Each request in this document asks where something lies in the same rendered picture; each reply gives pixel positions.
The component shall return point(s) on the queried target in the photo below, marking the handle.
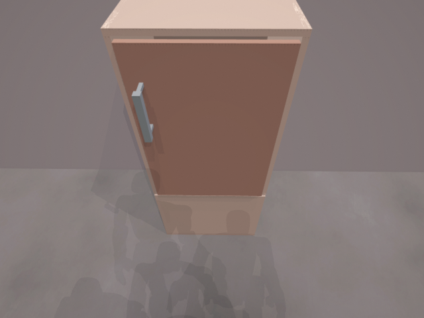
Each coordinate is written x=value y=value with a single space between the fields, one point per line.
x=140 y=108

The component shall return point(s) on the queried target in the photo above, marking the cupboard door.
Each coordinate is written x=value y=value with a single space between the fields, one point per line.
x=216 y=106

